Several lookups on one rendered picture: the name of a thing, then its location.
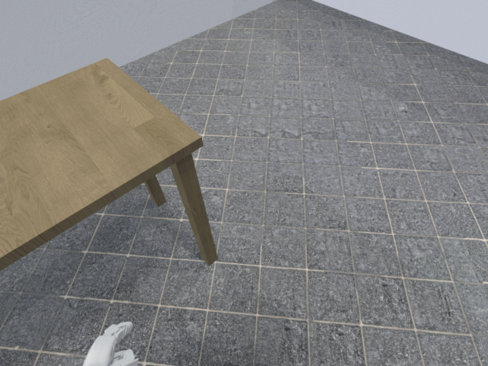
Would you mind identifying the robot left hand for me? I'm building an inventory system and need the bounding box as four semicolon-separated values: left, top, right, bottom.
83;322;139;366

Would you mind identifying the table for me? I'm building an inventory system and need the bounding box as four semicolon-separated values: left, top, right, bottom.
0;58;218;271

